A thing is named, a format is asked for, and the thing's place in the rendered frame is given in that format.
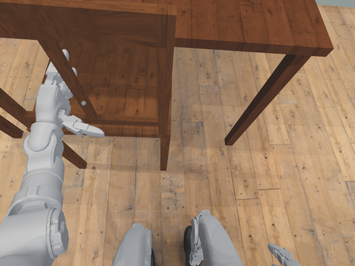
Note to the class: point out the chair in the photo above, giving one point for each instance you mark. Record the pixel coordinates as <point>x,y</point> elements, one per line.
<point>122,52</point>

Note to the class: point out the robot left forearm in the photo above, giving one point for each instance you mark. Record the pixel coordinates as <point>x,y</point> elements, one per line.
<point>42,181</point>

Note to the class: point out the table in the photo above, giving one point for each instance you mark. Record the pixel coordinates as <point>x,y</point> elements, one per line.
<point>291,27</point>

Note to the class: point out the robot left hand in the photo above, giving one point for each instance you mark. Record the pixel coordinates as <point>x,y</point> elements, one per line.
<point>52,96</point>

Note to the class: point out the robot right foot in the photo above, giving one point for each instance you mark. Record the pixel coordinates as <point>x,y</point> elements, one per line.
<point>187,245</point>

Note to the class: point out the left robot upper arm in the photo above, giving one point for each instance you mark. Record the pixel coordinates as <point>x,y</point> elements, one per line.
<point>33,238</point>

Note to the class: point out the robot right hand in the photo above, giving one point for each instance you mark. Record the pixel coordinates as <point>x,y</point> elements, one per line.
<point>283,255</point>

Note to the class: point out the right robot thigh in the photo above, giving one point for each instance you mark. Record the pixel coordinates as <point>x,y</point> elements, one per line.
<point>217,247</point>

